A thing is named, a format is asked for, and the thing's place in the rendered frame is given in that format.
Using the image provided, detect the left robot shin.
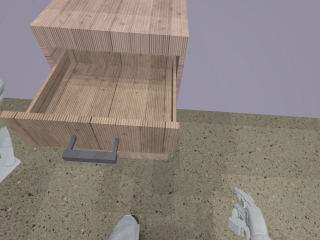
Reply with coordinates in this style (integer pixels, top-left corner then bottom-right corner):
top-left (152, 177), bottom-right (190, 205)
top-left (122, 215), bottom-right (136, 221)

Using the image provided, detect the cabinet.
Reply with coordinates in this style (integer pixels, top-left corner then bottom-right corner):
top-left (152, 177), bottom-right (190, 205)
top-left (29, 0), bottom-right (189, 161)

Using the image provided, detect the left robot thigh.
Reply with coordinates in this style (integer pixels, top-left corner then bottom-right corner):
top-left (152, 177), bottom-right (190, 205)
top-left (107, 218), bottom-right (140, 240)

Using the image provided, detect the drawer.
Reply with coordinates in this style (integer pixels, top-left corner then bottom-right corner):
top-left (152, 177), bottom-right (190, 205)
top-left (0, 48), bottom-right (180, 155)

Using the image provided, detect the handle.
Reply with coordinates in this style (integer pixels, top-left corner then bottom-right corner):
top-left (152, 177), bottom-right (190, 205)
top-left (62, 135), bottom-right (119, 164)

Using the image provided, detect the right robot hand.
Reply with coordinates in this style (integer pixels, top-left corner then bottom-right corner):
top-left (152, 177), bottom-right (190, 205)
top-left (228, 187), bottom-right (269, 240)

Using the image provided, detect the left robot hand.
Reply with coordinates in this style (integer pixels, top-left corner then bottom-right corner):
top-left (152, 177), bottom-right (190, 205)
top-left (0, 79), bottom-right (21, 182)

